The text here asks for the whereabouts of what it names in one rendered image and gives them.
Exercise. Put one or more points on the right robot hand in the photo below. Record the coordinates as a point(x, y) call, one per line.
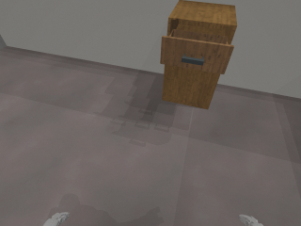
point(249, 221)

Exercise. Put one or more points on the drawer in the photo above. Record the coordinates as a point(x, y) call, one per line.
point(214, 48)

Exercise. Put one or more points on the cabinet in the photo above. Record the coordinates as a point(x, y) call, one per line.
point(193, 87)

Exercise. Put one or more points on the handle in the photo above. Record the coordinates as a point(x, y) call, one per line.
point(193, 60)

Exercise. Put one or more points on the left robot hand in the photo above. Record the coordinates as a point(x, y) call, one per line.
point(57, 219)

